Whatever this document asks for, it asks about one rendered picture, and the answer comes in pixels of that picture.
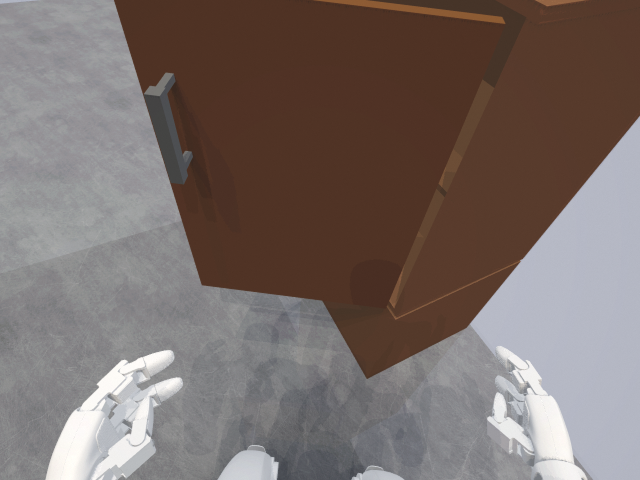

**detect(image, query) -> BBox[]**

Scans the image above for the cupboard door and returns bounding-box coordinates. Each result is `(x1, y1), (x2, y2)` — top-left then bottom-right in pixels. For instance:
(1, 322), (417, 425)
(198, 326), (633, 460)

(114, 0), (505, 309)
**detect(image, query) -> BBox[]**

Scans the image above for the handle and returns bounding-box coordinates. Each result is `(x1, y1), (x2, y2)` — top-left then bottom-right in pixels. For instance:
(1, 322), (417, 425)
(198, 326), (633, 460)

(144, 73), (193, 184)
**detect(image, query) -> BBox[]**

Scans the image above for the robot left thigh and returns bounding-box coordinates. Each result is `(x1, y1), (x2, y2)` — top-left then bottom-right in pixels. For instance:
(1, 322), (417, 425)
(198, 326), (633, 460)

(218, 450), (279, 480)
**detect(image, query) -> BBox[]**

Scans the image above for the robot left hand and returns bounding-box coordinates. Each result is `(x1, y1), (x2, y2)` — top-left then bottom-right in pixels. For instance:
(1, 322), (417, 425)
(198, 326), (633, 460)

(45, 350), (183, 480)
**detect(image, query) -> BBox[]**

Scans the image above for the right robot forearm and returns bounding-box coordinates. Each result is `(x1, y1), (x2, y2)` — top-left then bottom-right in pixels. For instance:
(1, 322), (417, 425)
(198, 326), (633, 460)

(531, 460), (587, 480)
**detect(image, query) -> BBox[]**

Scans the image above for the robot right hand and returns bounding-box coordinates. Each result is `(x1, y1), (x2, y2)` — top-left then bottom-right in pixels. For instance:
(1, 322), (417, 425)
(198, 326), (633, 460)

(487, 346), (575, 469)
